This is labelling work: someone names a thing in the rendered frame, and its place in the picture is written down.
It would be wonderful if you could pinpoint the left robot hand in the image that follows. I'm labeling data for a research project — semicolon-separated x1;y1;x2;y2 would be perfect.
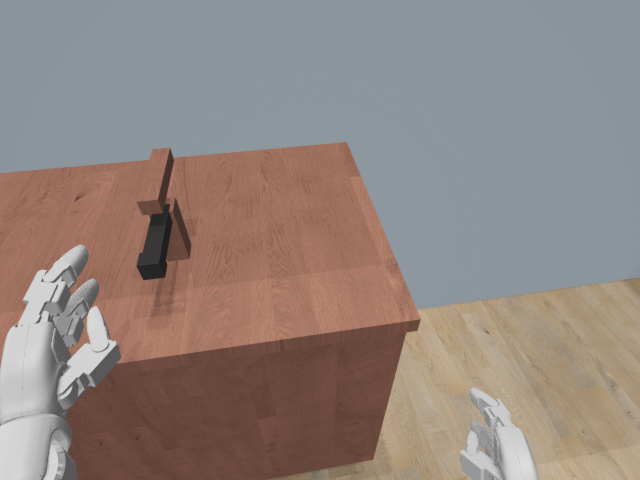
0;245;121;425

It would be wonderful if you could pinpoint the left robot forearm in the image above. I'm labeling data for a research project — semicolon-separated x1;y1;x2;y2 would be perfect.
0;414;77;480

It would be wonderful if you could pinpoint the tap lever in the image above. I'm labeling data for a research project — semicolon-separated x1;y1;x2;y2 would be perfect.
137;204;173;280

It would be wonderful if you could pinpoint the right robot hand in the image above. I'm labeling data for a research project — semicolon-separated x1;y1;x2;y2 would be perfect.
460;388;539;480

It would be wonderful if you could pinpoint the counter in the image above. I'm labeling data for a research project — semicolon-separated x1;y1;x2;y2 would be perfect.
0;142;421;480

